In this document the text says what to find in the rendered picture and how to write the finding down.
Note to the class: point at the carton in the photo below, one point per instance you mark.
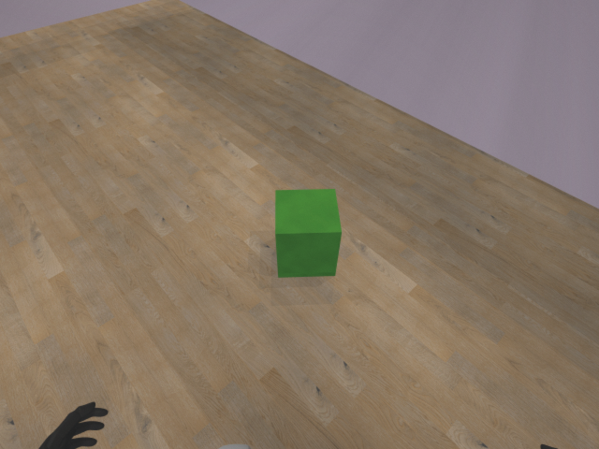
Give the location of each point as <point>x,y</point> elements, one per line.
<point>308,232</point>

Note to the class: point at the robot left hand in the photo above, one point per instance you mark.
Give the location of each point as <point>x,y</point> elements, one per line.
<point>61,438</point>

